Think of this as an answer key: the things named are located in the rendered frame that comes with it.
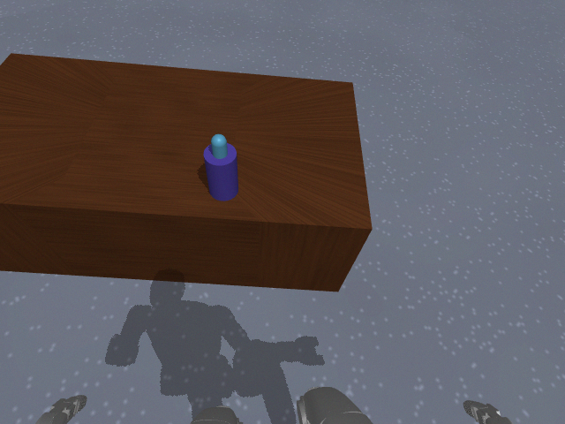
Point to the right robot hand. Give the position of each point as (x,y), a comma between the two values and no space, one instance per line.
(484,414)

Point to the bottle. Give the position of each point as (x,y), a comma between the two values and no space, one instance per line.
(221,166)

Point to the left robot hand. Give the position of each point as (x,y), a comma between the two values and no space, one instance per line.
(63,410)

